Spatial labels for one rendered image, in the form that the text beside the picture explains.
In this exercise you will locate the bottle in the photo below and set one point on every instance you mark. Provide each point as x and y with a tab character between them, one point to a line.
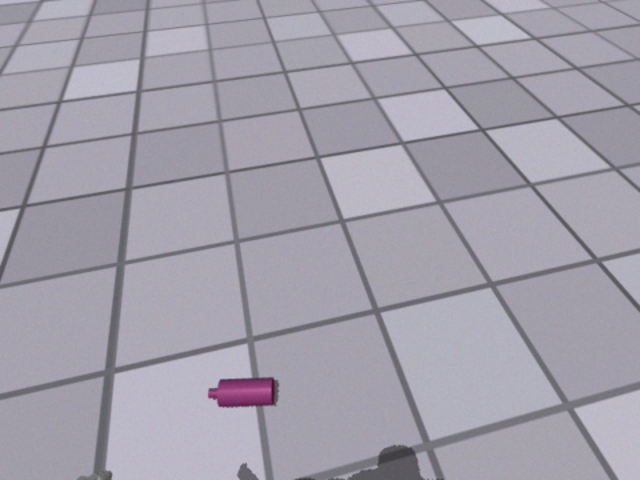
244	392

